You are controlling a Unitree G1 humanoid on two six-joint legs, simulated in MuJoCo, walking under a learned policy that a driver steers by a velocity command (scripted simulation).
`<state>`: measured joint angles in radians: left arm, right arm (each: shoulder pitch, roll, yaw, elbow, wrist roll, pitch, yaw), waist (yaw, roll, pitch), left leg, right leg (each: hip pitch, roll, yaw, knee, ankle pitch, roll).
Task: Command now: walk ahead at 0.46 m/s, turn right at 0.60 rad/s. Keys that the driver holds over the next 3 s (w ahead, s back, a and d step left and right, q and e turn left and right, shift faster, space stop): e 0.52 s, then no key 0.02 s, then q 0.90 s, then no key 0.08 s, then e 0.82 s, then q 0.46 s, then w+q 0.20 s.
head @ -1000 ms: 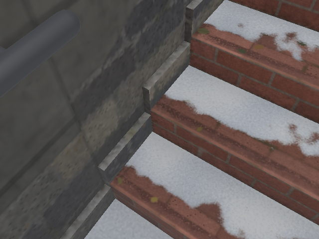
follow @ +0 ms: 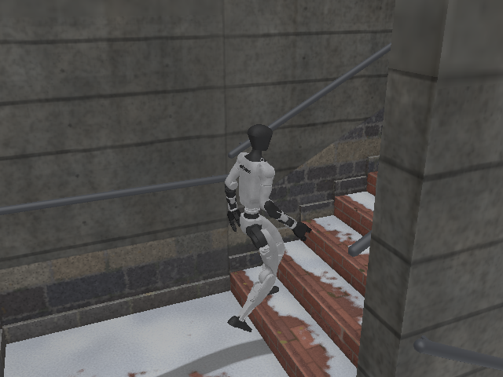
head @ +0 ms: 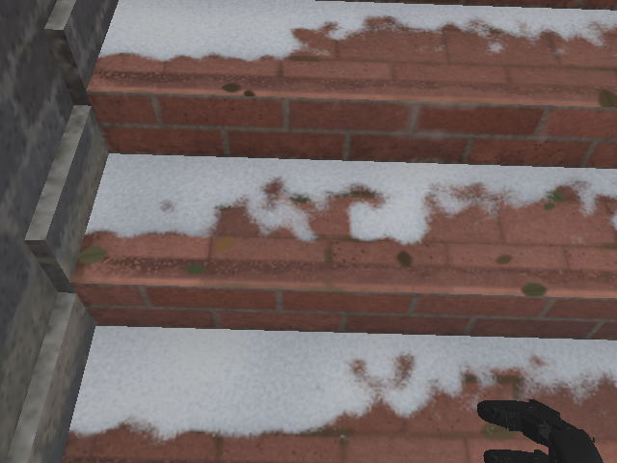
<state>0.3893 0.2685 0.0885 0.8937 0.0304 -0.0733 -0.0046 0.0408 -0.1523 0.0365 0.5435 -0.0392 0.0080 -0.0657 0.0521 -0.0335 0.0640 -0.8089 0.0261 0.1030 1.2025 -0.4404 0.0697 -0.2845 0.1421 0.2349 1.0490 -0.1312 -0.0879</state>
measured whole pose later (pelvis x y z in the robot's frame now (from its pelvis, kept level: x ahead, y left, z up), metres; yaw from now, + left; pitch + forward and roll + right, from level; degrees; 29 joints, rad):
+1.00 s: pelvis +0.37 -0.08 +0.24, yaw -9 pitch +2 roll -1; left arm 0.05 0.24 0.04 0.81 0.03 -0.10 -0.02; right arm 0.33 -0.20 0.00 0.84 0.00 -0.05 0.04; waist -0.04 -0.01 -0.04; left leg -0.42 0.07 -0.02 0.84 -0.32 -0.10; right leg -0.32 0.02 -0.18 0.63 -0.34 -0.10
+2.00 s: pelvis +0.38 -0.07 +0.25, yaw -1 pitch +5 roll +1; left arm 0.13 0.25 0.07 0.71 0.03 -0.08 -0.01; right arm 0.13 -0.26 -0.07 0.57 -0.03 -0.07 -0.05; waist -0.02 -0.02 -0.06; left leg -0.38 0.00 0.10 0.61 -0.31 0.06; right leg -0.46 0.00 0.06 0.88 -0.49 -0.02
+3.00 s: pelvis +0.44 -0.06 +0.26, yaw -1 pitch +5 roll +0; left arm 0.22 0.23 0.04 0.78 0.08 -0.06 0.02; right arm 0.26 -0.22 -0.04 0.71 -0.01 -0.03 0.11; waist 0.05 -0.03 -0.12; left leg -0.52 0.05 0.02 1.05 -0.42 -0.02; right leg -0.17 -0.12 -0.20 0.37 -0.27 -0.01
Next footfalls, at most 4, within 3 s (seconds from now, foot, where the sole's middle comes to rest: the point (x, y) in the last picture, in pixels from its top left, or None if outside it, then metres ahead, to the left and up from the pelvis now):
0.50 right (426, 444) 0.39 -0.15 -0.52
1.02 left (294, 425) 0.41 0.06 -0.52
1.38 right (446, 436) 0.41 -0.19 -0.52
1.68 left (306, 416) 0.43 0.05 -0.52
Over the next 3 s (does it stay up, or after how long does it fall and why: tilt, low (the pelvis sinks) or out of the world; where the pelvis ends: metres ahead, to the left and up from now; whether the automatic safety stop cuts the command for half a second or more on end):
stays up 0.44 -0.06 0.26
